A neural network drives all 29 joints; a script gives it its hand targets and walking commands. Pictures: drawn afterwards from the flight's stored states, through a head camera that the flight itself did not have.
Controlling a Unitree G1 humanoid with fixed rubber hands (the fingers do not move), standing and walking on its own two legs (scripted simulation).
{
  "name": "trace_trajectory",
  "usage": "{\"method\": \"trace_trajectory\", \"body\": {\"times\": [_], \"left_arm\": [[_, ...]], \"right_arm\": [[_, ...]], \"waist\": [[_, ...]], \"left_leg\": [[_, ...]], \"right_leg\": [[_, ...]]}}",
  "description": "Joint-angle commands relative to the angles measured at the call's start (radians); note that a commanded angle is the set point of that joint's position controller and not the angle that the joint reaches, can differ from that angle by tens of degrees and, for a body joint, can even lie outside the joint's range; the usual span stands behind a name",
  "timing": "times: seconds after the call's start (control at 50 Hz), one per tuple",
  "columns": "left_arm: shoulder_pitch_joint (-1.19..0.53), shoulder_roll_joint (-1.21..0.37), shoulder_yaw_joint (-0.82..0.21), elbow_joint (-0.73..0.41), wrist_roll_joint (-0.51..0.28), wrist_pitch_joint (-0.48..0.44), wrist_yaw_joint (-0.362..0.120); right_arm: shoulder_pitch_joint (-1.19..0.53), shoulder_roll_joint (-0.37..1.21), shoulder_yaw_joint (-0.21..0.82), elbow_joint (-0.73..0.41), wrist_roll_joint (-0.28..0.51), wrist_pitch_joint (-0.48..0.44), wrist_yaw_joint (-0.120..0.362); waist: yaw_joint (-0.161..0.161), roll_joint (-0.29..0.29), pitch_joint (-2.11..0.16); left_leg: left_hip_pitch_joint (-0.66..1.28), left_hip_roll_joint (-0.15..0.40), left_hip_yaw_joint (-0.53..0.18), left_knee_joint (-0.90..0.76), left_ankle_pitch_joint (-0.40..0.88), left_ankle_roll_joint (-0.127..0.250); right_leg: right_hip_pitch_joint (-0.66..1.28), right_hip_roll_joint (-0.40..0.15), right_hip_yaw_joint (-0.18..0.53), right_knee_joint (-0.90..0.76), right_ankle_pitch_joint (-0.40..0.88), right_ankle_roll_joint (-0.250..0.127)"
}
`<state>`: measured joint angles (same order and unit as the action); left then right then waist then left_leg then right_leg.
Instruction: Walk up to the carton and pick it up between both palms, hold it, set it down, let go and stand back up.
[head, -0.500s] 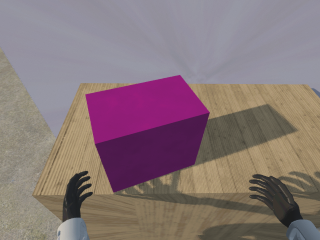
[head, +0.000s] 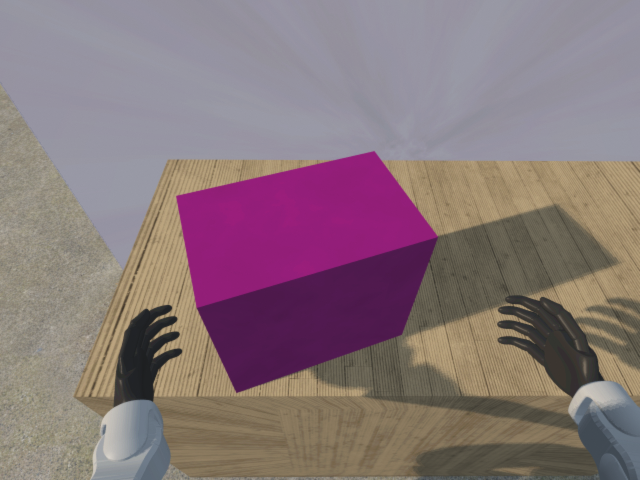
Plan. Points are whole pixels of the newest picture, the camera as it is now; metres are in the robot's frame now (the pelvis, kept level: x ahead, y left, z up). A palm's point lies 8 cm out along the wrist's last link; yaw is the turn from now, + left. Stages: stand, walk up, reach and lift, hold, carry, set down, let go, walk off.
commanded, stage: reach and lift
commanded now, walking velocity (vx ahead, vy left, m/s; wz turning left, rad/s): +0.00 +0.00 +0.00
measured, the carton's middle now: (304, 274) +0.38 +0.09 +0.02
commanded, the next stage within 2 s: none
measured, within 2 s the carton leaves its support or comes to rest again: neither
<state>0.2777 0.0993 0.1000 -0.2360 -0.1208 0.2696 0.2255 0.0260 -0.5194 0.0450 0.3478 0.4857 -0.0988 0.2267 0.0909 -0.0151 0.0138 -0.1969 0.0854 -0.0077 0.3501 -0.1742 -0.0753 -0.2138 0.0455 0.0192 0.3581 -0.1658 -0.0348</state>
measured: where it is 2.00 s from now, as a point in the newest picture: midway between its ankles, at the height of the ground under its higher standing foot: outside the picture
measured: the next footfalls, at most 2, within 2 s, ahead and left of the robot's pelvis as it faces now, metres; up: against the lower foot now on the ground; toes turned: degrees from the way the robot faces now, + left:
none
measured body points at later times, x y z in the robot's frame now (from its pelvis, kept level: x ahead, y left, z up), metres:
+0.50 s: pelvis -0.01 +0.00 +0.00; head +0.02 +0.00 +0.45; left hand +0.23 +0.27 +0.10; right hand +0.36 -0.21 +0.09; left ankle +0.00 +0.17 -0.75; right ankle +0.01 -0.10 -0.75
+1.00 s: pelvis -0.01 -0.01 +0.00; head +0.02 -0.01 +0.45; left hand +0.26 +0.28 +0.13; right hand +0.42 -0.18 +0.14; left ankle +0.00 +0.17 -0.75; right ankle +0.01 -0.10 -0.75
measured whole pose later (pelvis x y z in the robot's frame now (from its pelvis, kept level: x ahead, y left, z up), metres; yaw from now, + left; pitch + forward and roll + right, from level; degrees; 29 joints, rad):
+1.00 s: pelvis -0.01 -0.01 +0.00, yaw +2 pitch +3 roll +0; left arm -0.25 0.23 0.25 -0.28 -0.24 0.83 0.19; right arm -0.57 -0.56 0.02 0.37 0.52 0.39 0.09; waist 0.15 0.02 0.01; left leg -0.27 0.08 -0.05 0.34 -0.13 -0.09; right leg -0.28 0.05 -0.01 0.37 -0.15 -0.05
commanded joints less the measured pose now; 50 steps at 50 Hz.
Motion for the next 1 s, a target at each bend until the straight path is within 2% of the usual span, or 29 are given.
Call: {"method": "trace_trajectory", "body": {"times": [0.0, 0.08, 0.1, 0.12, 0.32, 0.46, 0.6, 0.8, 0.98], "left_arm": [[-0.145, 0.098, 0.056, -0.269, 0.007, 0.003, -0.012], [-0.172, 0.106, 0.07, -0.297, -0.001, 0.057, -0.025], [-0.181, 0.119, 0.083, -0.333, 0.015, 0.065, -0.027], [-0.184, 0.122, 0.096, -0.339, 0.013, 0.076, -0.03], [-0.34, 0.17, 0.121, -0.361, -0.039, 0.204, -0.04], [-0.48, 0.211, 0.147, -0.381, -0.07, 0.333, -0.031], [-0.607, 0.238, 0.173, -0.352, -0.085, 0.434, -0.032], [-0.778, 0.283, 0.194, -0.294, -0.103, 0.494, -0.038], [-0.909, 0.327, 0.208, -0.244, -0.112, 0.515, -0.037]], "right_arm": [[-0.243, -0.283, -0.123, -0.2, 0.016, -0.022, -0.018], [-0.286, -0.282, -0.128, -0.23, 0.015, 0.018, -0.035], [-0.286, -0.308, -0.151, -0.235, 0.013, 0.03, -0.042], [-0.308, -0.297, -0.137, -0.24, 0.012, 0.04, -0.048], [-0.488, -0.281, -0.151, -0.287, 0.017, 0.16, -0.073], [-0.626, -0.295, -0.17, -0.287, 0.023, 0.265, -0.095], [-0.76, -0.304, -0.168, -0.249, 0.026, 0.348, -0.112], [-0.936, -0.305, -0.153, -0.202, 0.029, 0.41, -0.125], [-1.078, -0.313, -0.132, -0.166, 0.041, 0.436, -0.141]], "waist": [[0.005, -0.034, -0.274], [0.006, -0.037, -0.279], [-0.032, -0.038, -0.275], [-0.017, -0.039, -0.273], [0.009, -0.04, -0.289], [0.02, -0.024, -0.355], [0.03, -0.024, -0.411], [0.048, -0.025, -0.474], [0.066, -0.027, -0.541]], "left_leg": [[0.132, -0.114, 0.059, -0.003, 0.365, 0.024], [0.141, -0.118, 0.058, -0.01, 0.389, 0.022], [0.14, -0.126, 0.057, -0.008, 0.392, 0.04], [0.13, -0.123, 0.05, -0.013, 0.395, 0.044], [0.103, -0.119, 0.053, -0.035, 0.303, 0.055], [0.089, -0.116, 0.054, -0.026, 0.306, 0.047], [0.074, -0.113, 0.054, -0.021, 0.307, 0.043], [0.026, -0.111, 0.058, -0.021, 0.285, 0.035], [-0.01, -0.108, 0.059, -0.014, 0.298, 0.022]], "right_leg": [[0.103, 0.03, 0.001, -0.079, 0.223, -0.049], [0.119, 0.032, -0.002, -0.085, 0.249, -0.043], [0.166, 0.034, 0.006, -0.084, 0.261, -0.042], [0.178, 0.032, 0.005, -0.083, 0.263, -0.04], [0.161, 0.019, 0.007, -0.096, 0.109, -0.024], [0.166, 0.025, 0.002, -0.074, 0.11, -0.016], [0.18, 0.028, -0.001, -0.056, 0.127, -0.009], [0.215, 0.02, -0.002, -0.035, 0.147, 0.0], [0.26, 0.013, 0.0, -0.012, 0.216, 0.011]]}}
